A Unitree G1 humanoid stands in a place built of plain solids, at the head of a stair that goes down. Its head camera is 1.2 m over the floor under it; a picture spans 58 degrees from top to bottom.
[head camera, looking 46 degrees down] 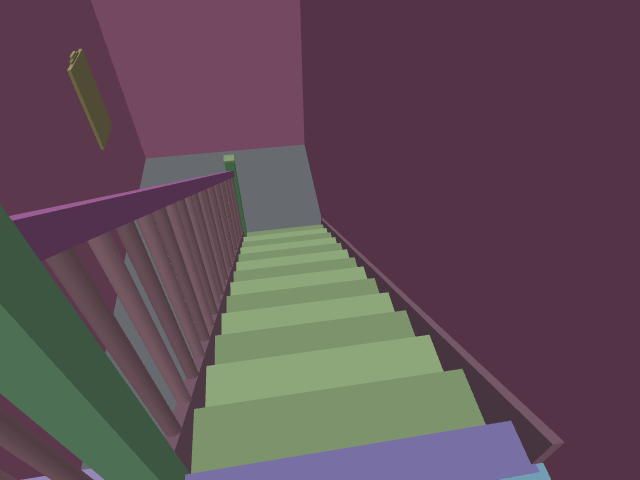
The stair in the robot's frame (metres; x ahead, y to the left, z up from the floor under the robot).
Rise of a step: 0.18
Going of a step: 0.24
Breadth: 0.90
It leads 9 degrees to the left of straight ahead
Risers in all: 14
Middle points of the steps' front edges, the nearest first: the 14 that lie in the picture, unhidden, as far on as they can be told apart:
0.40 -0.09 0.00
0.64 -0.04 -0.17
0.88 0.00 -0.35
1.13 0.03 -0.52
1.37 0.07 -0.70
1.61 0.11 -0.87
1.85 0.15 -1.05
2.09 0.19 -1.23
2.34 0.22 -1.40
2.58 0.26 -1.58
2.82 0.30 -1.75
3.06 0.34 -1.93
3.30 0.37 -2.11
3.55 0.40 -2.28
